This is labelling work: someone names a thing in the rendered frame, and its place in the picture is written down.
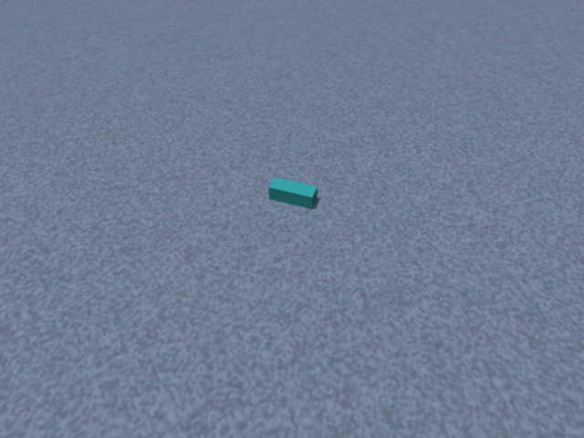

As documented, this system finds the carton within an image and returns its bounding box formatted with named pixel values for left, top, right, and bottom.
left=268, top=177, right=318, bottom=209

